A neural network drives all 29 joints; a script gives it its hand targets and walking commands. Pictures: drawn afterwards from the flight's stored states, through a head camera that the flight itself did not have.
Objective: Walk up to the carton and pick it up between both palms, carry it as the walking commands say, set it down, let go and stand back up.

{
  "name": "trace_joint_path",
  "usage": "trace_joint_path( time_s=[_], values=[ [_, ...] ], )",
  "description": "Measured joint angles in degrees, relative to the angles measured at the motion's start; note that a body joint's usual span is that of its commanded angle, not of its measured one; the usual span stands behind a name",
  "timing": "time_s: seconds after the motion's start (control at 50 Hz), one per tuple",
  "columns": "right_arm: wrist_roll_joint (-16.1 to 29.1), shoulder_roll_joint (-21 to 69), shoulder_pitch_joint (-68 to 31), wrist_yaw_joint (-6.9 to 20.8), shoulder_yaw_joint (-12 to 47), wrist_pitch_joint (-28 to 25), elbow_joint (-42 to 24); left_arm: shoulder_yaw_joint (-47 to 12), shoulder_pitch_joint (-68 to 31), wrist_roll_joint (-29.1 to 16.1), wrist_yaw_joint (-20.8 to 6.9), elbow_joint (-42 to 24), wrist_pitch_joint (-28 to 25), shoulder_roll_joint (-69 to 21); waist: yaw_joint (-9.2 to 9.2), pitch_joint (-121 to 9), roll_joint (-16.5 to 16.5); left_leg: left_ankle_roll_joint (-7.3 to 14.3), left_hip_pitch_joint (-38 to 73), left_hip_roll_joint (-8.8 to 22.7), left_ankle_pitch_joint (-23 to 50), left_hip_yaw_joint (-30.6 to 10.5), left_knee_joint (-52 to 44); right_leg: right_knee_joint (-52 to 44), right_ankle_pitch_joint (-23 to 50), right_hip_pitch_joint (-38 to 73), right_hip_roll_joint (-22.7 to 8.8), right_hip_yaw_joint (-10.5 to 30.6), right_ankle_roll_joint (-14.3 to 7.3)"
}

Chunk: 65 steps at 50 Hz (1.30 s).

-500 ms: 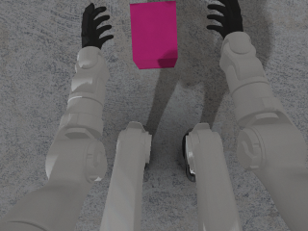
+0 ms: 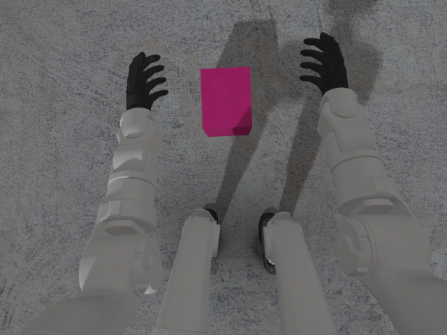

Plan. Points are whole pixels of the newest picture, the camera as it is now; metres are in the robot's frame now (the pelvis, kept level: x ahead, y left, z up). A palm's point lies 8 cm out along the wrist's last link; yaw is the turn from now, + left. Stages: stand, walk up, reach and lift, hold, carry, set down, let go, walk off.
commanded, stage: set down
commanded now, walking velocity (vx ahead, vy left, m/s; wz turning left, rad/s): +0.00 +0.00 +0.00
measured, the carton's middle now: (226, 105) +0.56 +0.05 -0.53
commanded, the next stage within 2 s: let go in 0.18 s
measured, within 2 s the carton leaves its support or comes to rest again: neither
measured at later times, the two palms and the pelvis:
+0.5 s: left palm (117, 124) +0.41 +0.19 -0.04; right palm (369, 115) +0.42 -0.16 -0.04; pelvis +0.04 +0.01 +0.09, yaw -1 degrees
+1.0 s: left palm (19, 251) +0.26 +0.23 +0.08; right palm out of the picture +0.28 -0.22 +0.08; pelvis +0.10 +0.00 +0.16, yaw -1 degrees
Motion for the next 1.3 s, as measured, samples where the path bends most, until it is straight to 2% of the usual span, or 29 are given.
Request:
trace_joint_path(
  time_s=[0.1,0.3,0.36,0.42,0.5,0.58,0.7,0.82,0.98,1.1,1.3],
  values=[
    [-1.5,0.7,1.5,0.6,-1.0,-0.6,0.1,0.7,1.7,1.7,-0.6,-0.2,-0.7,-1.0,0.37,0.0,0.0,0.2,6.1,0.5,2.5,-0.1,-7.7,-7.9,2.7,6.1,0.0,0.5,0.0],
    [-6.6,2.2,1.4,1.4,-5.3,-2.9,4.4,3.4,1.3,6.5,-1.8,4.8,-3.3,-2.5,0.65,-0.1,0.3,0.6,13.4,1.0,6.0,-0.2,-17.9,-18.5,6.5,13.5,-0.3,1.1,0.0],
    [-7.9,3.0,3.9,1.0,-5.7,-3.1,2.4,2.5,3.5,7.5,-2.5,3.7,-3.7,-2.4,0.31,0.8,0.4,0.7,15.3,1.0,6.7,-0.2,-20.2,-20.8,7.3,15.4,-0.4,1.2,0.1],
    [-8.4,4.0,9.6,0.4,-4.8,-3.1,-2.2,0.3,8.5,7.9,-3.6,0.5,-3.9,-1.9,-0.13,1.5,0.5,0.9,17.9,1.1,7.2,-0.3,-22.3,-23.1,7.8,18.1,-0.5,1.3,0.1],
    [-6.9,4.2,20.7,0.2,-1.7,-2.6,-9.7,-3.7,18.1,6.7,-5.1,-5.6,-3.3,-0.8,-0.37,2.3,0.8,1.2,23.2,1.0,7.3,-0.4,-25.2,-26.1,7.8,23.5,-0.9,1.3,0.1],
    [-4.2,3.0,31.5,1.1,1.7,-2.5,-14.9,-7.5,27.6,3.9,-6.6,-9.4,-2.9,1.4,-0.27,2.2,1.0,1.5,30.3,0.8,7.2,-0.4,-28.5,-29.1,7.6,30.5,-1.3,1.4,0.0],
    [-0.7,0.1,42.0,3.3,5.1,-4.3,-14.2,-11.0,38.9,0.1,-8.0,-9.5,-4.2,4.0,-0.28,1.2,1.3,1.8,43.2,0.7,7.3,-0.4,-34.3,-34.6,7.6,43.2,-1.8,1.7,-0.3],
    [1.2,-2.2,49.6,5.2,7.4,-6.1,-12.4,-13.2,47.7,-1.7,-8.5,-9.5,-5.8,5.0,-0.28,1.5,1.4,1.9,55.9,1.0,7.9,-0.2,-40.3,-40.2,8.1,55.6,-2.1,2.3,-0.5],
    [3.7,-4.5,62.9,6.6,10.4,-6.5,-16.8,-15.8,60.8,-3.2,-9.7,-14.0,-6.0,6.7,-0.75,4.9,1.5,1.9,72.9,1.3,9.2,-0.4,-48.6,-47.8,9.1,72.3,-2.5,2.4,-1.0],
    [4.9,-6.0,68.5,7.7,12.0,-4.2,-19.9,-17.0,64.7,-3.8,-10.6,-15.6,-3.8,9.1,-1.55,7.0,1.2,1.8,81.6,1.6,9.2,-1.2,-51.0,-51.0,9.4,81.5,-2.4,1.7,-1.4],
    [5.0,-6.5,68.5,9.4,12.6,0.3,-20.8,-16.8,62.9,-2.4,-11.3,-15.7,0.9,9.6,-2.04,9.4,0.6,1.9,87.6,1.6,8.1,-1.1,-49.9,-50.1,8.4,87.6,-2.3,1.8,-1.5]
  ],
)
